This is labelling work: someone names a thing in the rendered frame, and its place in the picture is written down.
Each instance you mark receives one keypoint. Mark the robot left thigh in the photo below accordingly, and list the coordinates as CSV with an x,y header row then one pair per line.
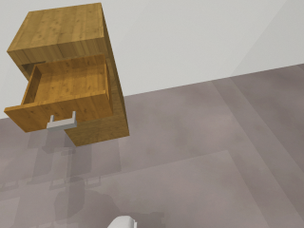
x,y
123,222

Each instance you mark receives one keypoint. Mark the cabinet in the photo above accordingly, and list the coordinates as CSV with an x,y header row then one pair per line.
x,y
51,35

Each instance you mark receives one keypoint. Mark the handle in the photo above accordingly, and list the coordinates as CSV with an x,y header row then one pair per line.
x,y
62,124

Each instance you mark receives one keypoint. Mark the drawer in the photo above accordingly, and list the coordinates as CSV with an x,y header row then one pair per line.
x,y
58,88

